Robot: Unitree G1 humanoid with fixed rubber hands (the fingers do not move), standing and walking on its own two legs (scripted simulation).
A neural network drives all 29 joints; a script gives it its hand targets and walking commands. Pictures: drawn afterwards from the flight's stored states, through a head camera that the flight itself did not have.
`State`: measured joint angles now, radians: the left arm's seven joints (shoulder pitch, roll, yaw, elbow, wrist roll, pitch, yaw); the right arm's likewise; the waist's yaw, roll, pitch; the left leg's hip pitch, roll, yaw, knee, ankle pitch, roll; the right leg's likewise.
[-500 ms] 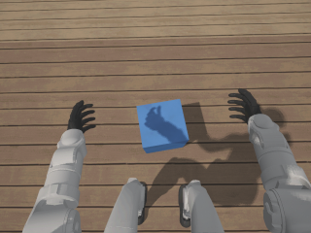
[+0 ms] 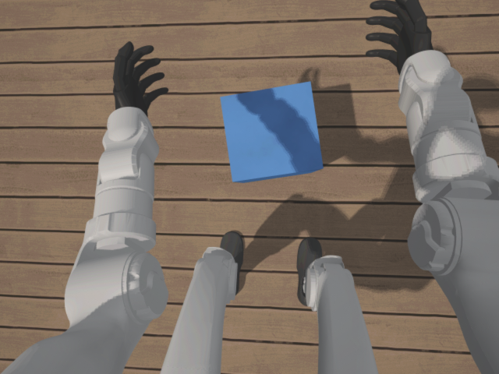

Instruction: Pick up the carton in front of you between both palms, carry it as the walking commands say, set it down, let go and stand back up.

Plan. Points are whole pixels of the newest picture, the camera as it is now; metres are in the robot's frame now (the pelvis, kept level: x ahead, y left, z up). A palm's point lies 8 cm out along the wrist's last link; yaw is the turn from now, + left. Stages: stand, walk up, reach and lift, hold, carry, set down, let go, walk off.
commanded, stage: reach and lift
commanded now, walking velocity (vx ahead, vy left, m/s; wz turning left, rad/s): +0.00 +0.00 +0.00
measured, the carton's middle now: (271, 140) +0.49 +0.02 -0.51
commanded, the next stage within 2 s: none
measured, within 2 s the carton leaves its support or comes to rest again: leaves its support in 1.62 s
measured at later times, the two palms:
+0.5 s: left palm (183, 139) +0.46 +0.21 -0.35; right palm (357, 116) +0.52 -0.16 -0.35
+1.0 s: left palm (199, 138) +0.48 +0.20 -0.44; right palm (342, 124) +0.52 -0.15 -0.45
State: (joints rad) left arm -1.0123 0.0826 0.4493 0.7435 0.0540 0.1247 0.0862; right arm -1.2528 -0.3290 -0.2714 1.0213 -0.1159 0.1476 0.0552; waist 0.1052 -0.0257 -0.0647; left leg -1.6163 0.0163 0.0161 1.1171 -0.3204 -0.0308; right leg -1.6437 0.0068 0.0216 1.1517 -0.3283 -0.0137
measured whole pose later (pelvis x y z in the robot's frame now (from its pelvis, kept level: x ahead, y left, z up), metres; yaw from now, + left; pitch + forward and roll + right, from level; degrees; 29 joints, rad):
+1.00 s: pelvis -0.05 +0.01 -0.27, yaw +2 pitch +36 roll +3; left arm -1.41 0.28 0.11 1.10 -0.33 0.02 0.18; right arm -1.54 -0.47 0.10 1.21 0.25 0.05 -0.07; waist 0.07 0.04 0.38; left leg -2.27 -0.03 0.01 2.18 -0.55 -0.05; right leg -2.29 -0.01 0.03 2.22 -0.57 -0.01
